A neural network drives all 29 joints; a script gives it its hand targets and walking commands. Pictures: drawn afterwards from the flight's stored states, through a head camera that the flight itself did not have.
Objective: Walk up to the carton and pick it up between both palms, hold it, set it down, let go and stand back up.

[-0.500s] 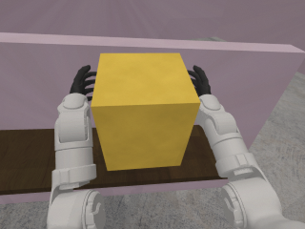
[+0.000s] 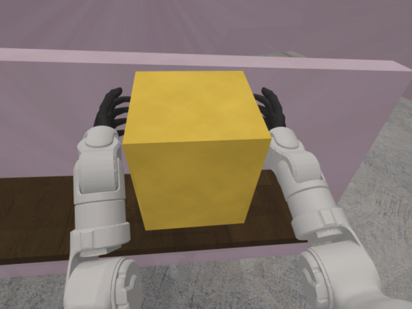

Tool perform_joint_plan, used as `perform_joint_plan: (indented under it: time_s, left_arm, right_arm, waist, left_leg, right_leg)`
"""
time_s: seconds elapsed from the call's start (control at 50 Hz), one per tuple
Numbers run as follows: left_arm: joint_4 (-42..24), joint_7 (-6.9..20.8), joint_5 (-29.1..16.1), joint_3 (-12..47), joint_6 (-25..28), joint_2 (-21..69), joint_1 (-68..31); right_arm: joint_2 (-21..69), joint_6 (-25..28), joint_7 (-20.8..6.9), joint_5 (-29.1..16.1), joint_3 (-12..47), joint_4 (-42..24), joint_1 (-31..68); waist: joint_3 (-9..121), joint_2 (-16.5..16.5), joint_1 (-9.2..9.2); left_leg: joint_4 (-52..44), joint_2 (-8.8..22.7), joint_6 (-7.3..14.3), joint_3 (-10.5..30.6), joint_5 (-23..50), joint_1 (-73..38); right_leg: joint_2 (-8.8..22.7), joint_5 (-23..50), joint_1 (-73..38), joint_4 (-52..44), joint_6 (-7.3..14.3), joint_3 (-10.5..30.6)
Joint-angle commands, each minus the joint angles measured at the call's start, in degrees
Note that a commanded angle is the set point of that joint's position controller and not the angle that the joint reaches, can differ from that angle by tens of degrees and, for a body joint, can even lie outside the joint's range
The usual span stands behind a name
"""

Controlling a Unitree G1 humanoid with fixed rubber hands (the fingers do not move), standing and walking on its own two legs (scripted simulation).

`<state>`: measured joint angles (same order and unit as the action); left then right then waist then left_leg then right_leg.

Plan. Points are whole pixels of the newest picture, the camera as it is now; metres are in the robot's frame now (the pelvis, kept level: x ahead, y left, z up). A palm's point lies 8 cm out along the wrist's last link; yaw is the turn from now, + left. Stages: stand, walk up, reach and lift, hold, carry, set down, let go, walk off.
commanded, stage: hold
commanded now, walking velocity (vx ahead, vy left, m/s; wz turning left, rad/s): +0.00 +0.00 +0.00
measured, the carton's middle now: (193, 152) +0.38 +0.01 +0.16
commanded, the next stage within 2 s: none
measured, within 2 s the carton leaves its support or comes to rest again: neither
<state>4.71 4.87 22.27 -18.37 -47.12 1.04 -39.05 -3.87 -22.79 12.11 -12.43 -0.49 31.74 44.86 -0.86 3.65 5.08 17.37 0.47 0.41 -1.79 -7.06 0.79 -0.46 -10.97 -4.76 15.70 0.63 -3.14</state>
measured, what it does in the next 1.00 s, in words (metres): stands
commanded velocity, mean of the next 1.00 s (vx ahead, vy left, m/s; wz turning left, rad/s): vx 0.00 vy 0.00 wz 0.00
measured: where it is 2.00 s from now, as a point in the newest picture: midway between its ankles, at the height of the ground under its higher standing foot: outside the picture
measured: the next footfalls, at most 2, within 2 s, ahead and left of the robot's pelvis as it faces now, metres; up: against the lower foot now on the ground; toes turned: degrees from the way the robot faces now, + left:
none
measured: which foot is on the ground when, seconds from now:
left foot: down 0.00-1.00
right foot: down 0.00-1.00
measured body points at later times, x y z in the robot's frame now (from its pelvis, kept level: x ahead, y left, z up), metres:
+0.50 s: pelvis +0.00 +0.00 +0.00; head -0.06 +0.03 +0.45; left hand +0.37 +0.16 +0.23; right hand +0.38 -0.14 +0.23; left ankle +0.04 +0.11 -0.75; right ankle -0.01 -0.11 -0.75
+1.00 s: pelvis +0.00 +0.00 +0.00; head -0.06 +0.03 +0.45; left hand +0.37 +0.16 +0.23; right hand +0.38 -0.14 +0.23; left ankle +0.04 +0.11 -0.75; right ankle -0.01 -0.11 -0.75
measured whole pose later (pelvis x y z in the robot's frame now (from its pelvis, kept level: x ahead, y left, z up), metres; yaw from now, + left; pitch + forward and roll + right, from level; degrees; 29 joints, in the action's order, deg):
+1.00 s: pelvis +0.00 +0.00 +0.00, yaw +0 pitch -9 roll +0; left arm 3.0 3.8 21.0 -17.2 -46.8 0.8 -38.1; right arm -4.6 -22.2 12.4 -13.9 0.3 30.3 44.6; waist -1.0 3.4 5.4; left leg 18.0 0.6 0.4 -1.7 -7.3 1.5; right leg -0.6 -10.8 -4.4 15.6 0.5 -3.2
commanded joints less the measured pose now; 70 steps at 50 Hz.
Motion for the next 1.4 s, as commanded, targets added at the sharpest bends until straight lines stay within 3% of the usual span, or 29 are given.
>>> perform_joint_plan:
  time_s: [0.0, 0.06, 0.14, 0.2, 0.22, 0.3, 0.42, 0.48, 0.6, 0.68, 0.72, 0.76, 0.78, 0.82, 0.86, 0.88, 0.92, 1.0, 1.04, 1.24, 1.32, 1.38]
  left_arm:
    - [-2.9, 7.5, -9.9, 23.8, 2.9, 28.5, -33.5]
    - [-4.3, 7.4, -10.9, 24.6, 3.2, 28.5, -33.9]
    - [-1.5, 7.4, -10.1, 22.1, 3.4, 27.4, -33.5]
    - [-1.0, 7.2, -9.8, 22.5, 3.5, 28.0, -34.2]
    - [0.4, 7.4, -8.8, 21.2, 3.1, 27.3, -33.6]
    - [-1.1, 7.5, -9.6, 23.3, 2.9, 28.6, -34.3]
    - [-3.3, 6.7, -11.1, 24.5, 3.9, 29.2, -34.7]
    - [-0.8, 6.7, -10.4, 23.3, 3.7, 28.4, -34.5]
    - [-1.0, 7.2, -9.5, 22.5, 3.3, 27.9, -31.7]
    - [-5.2, 7.4, -10.6, 24.0, 3.3, 28.3, -32.7]
    - [-4.4, 7.3, -10.5, 24.7, 3.3, 28.3, -33.4]
    - [-0.3, 7.5, -9.3, 22.4, 2.7, 27.2, -32.8]
    - [-0.2, 7.7, -8.9, 22.3, 2.7, 27.7, -32.9]
    - [-2.8, 7.7, -9.5, 23.6, 2.7, 28.5, -32.5]
    - [-6.2, 7.1, -11.4, 26.6, 3.1, 29.9, -33.8]
    - [-8.3, 6.6, -12.9, 27.9, 3.5, 30.4, -35.0]
    - [-7.0, 6.0, -13.0, 27.8, 3.8, 29.8, -34.8]
    - [-1.1, 6.6, -9.8, 23.0, 3.0, 27.3, -32.9]
    - [-1.2, 7.2, -9.2, 21.6, 2.8, 26.8, -32.5]
    - [-3.3, 7.5, -10.6, 23.6, 3.8, 28.3, -34.0]
    - [-1.6, 7.7, -9.8, 23.9, 3.1, 28.0, -33.3]
    - [-2.9, 7.7, -9.7, 23.4, 3.1, 27.6, -33.4]
  right_arm:
    - [31.0, 3.3, -5.3, -4.2, 15.4, -14.4, 40.9]
    - [31.6, 3.7, -4.9, -5.6, 17.3, -16.9, 42.2]
    - [31.8, 3.8, -5.0, -5.4, 17.6, -16.2, 43.0]
    - [30.7, 3.7, -5.5, -3.9, 15.1, -13.0, 41.3]
    - [30.5, 3.5, -5.6, -3.5, 14.8, -12.0, 41.0]
    - [30.1, 3.9, -5.6, -4.0, 14.6, -12.6, 42.0]
    - [32.1, 4.9, -5.7, -4.7, 16.2, -16.0, 43.6]
    - [31.5, 4.4, -5.6, -4.1, 15.4, -13.4, 43.1]
    - [31.4, 3.8, -4.9, -5.2, 17.2, -14.4, 40.9]
    - [31.6, 3.8, -4.5, -6.6, 18.6, -17.4, 41.2]
    - [30.5, 3.3, -4.5, -6.0, 17.0, -14.8, 39.9]
    - [30.1, 2.8, -4.9, -4.4, 15.5, -13.1, 40.9]
    - [30.1, 2.8, -5.2, -3.8, 14.5, -12.1, 40.4]
    - [30.7, 3.6, -5.5, -4.6, 15.6, -15.0, 41.0]
    - [30.4, 3.9, -5.2, -6.3, 16.8, -17.3, 41.9]
    - [31.6, 4.2, -5.2, -7.4, 18.4, -20.2, 43.8]
    - [31.8, 3.9, -5.1, -7.1, 18.3, -19.3, 42.8]
    - [30.6, 2.8, -5.5, -4.3, 15.9, -13.2, 41.0]
    - [30.8, 2.7, -5.6, -4.1, 16.2, -12.7, 40.5]
    - [32.2, 3.6, -4.7, -5.8, 17.5, -16.4, 41.7]
    - [30.0, 3.0, -4.6, -4.8, 15.4, -13.4, 40.0]
    - [30.0, 2.9, -4.9, -5.0, 16.2, -13.7, 40.1]
  waist:
    - [16.2, -4.3, 0.99]
    - [18.4, -4.4, 0.59]
    - [17.6, -2.2, -0.66]
    - [14.5, -4.0, 0.32]
    - [13.2, -3.4, -0.18]
    - [14.9, -5.4, 0.89]
    - [20.1, -4.4, 0.31]
    - [16.5, -3.7, 0.30]
    - [16.2, -2.8, 0.11]
    - [19.1, -3.8, 0.34]
    - [15.5, -5.2, 1.54]
    - [11.8, -3.4, 0.50]
    - [10.7, -4.1, 0.56]
    - [14.6, -4.4, 0.30]
    - [18.6, -6.6, 1.33]
    - [22.6, -6.1, 0.82]
    - [21.4, -5.3, 1.33]
    - [13.8, -3.3, -0.09]
    - [14.2, -2.1, -0.55]
    - [18.5, -3.9, 0.55]
    - [14.9, -5.5, 1.68]
    - [15.2, -4.6, 0.90]
  left_leg:
    - [-0.7, -1.8, -1.0, -1.5, 8.8, -9.4]
    - [0.9, -2.2, -1.3, -1.3, 12.6, -10.3]
    - [-0.1, -2.2, -0.2, -1.6, 9.9, -9.3]
    - [-1.2, -1.6, -0.5, -1.6, 7.1, -8.4]
    - [-1.5, -1.8, -0.1, -1.9, 6.5, -8.2]
    - [-0.8, -1.6, -1.1, -1.6, 8.5, -8.8]
    - [0.3, -1.9, -0.8, -1.5, 10.3, -10.0]
    - [-0.7, -1.9, -0.3, -1.7, 7.0, -9.0]
    - [0.3, -2.3, -0.5, -1.5, 11.4, -9.6]
    - [1.4, -2.4, -1.3, -1.2, 15.4, -11.4]
    - [0.8, -2.2, -2.0, -1.1, 13.1, -10.6]
    - [-1.1, -2.0, -0.8, -1.6, 6.9, -7.7]
    - [-2.2, -1.8, -0.6, -1.7, 4.9, -6.4]
    - [-1.3, -1.7, -0.8, -1.7, 8.7, -7.6]
    - [1.0, -1.6, -2.4, -0.9, 14.6, -11.0]
    - [2.2, -1.7, -2.4, -0.6, 16.5, -12.2]
    - [1.9, -1.8, -1.9, -0.6, 14.6, -12.7]
    - [-1.5, -1.9, -0.2, -1.5, 5.4, -7.4]
    - [-1.9, -1.9, 0.2, -1.8, 5.7, -6.9]
    - [0.9, -2.6, -0.9, -1.3, 12.2, -10.1]
    - [0.2, -2.3, -1.6, -1.0, 9.6, -10.2]
    - [0.0, -2.1, -1.5, -1.2, 10.2, -10.1]
  right_leg:
    - [-2.4, 8.7, 3.0, -2.3, -3.4, -1.7]
    - [-2.6, 12.4, 2.0, -1.7, -3.8, -1.9]
    - [-2.5, 11.1, 2.2, -1.9, -4.1, -1.7]
    - [-2.4, 5.9, 4.5, -2.7, -3.2, -1.8]
    - [-2.2, 5.6, 4.7, -3.0, -3.2, -1.6]
    - [-2.4, 6.8, 3.9, -2.5, -2.8, -1.8]
    - [-2.5, 9.4, 3.2, -1.9, -3.5, -1.8]
    - [-2.3, 6.6, 4.5, -2.5, -3.6, -1.7]
    - [-2.2, 13.2, 2.0, -2.0, -4.1, -1.2]
    - [-2.6, 16.0, 0.7, -1.4, -4.4, -1.6]
    - [-2.6, 12.5, 2.8, -1.9, -4.0, -1.9]
    - [-2.4, 6.5, 4.6, -3.0, -3.6, -1.8]
    - [-2.3, 4.5, 4.7, -3.1, -3.3, -1.7]
    - [-2.6, 7.8, 2.5, -2.3, -3.0, -1.6]
    - [-3.1, 11.1, 2.2, -1.7, -2.9, -2.0]
    - [-3.3, 12.3, 2.1, -1.2, -3.2, -2.0]
    - [-3.1, 11.2, 3.7, -1.6, -3.6, -1.8]
    - [-2.3, 5.7, 4.5, -2.6, -3.6, -1.4]
    - [-2.3, 6.9, 3.0, -2.4, -3.7, -1.2]
    - [-2.4, 13.9, 2.1, -1.8, -4.2, -1.4]
    - [-2.2, 10.1, 4.0, -2.4, -3.7, -1.7]
    - [-2.4, 9.6, 3.6, -2.3, -3.6, -1.8]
